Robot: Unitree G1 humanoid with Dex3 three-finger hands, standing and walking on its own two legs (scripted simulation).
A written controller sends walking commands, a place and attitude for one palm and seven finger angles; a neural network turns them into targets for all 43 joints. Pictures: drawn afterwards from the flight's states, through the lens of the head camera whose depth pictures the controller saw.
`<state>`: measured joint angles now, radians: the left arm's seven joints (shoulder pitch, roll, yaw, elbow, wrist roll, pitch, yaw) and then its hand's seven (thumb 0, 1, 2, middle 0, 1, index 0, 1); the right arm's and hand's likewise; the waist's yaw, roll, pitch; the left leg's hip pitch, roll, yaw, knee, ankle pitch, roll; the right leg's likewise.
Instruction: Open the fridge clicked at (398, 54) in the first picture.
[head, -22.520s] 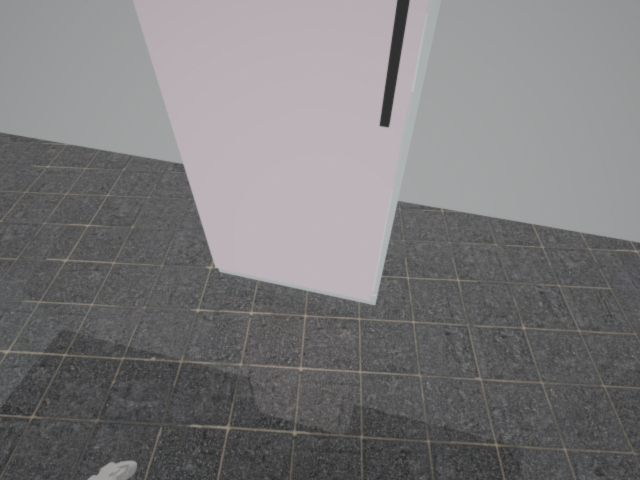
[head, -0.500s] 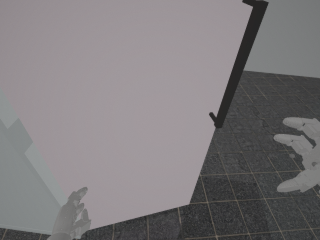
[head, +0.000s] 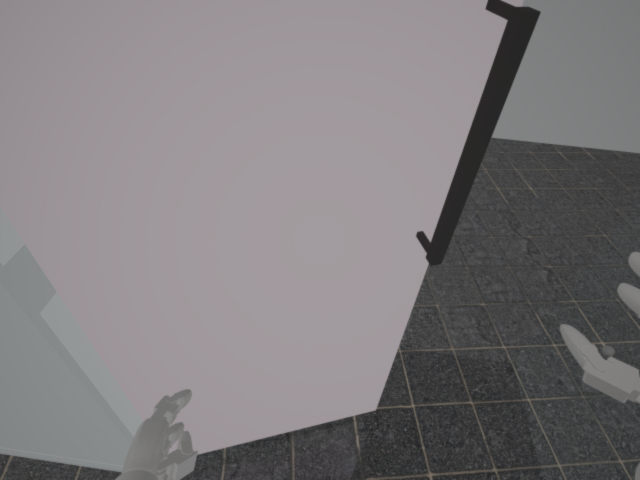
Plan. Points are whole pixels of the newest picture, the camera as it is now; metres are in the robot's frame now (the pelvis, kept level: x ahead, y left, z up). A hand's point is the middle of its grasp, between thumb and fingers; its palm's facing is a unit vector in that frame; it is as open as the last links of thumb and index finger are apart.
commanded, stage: draw the hand back to the body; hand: right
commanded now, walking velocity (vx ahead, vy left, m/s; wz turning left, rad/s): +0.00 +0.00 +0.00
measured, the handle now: (459, 157) +0.45 -0.18 +0.22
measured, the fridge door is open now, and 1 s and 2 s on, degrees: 69 69 69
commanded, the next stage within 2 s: step back with the hand held close in 0.54 s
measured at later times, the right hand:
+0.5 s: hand (601, 372) +0.18 -0.25 +0.15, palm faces +0.50 +0.79 -0.34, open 7.5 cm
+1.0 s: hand (613, 387) +0.17 -0.26 +0.15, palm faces +0.39 +0.79 -0.48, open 7.4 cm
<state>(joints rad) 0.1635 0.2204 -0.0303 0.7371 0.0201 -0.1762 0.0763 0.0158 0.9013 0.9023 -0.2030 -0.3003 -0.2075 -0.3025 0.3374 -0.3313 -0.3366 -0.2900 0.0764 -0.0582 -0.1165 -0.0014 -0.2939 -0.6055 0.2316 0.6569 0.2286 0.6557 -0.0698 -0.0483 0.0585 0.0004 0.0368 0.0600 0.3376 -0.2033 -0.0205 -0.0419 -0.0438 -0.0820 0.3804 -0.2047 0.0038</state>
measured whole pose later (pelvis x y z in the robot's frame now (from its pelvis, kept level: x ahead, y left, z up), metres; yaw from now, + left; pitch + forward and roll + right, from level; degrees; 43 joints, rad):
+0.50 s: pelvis +0.00 +0.02 +0.00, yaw -1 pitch -8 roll +1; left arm 0.16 0.22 -0.02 0.73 0.02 -0.18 0.09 0.02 0.90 0.90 -0.20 -0.30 -0.21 -0.30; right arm 0.41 -0.32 -0.33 -0.33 0.08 -0.07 -0.12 0.01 -0.88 -0.89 0.21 0.31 0.21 0.31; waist -0.08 -0.07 0.06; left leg 0.01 0.01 0.08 0.35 -0.21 0.00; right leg -0.04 -0.07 -0.06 0.39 -0.20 0.02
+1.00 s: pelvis -0.03 -0.01 -0.01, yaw +1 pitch -1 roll +0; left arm 0.19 0.24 -0.01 0.60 0.00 -0.08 0.10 0.01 0.90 0.90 -0.20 -0.30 -0.20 -0.30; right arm 0.53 -0.39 -0.36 -0.44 0.05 -0.13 -0.13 0.01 -0.89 -0.89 0.22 0.31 0.21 0.31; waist -0.02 -0.05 0.01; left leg -0.27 0.05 0.03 0.53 -0.23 -0.04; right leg -0.29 -0.04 -0.10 0.55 -0.23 -0.02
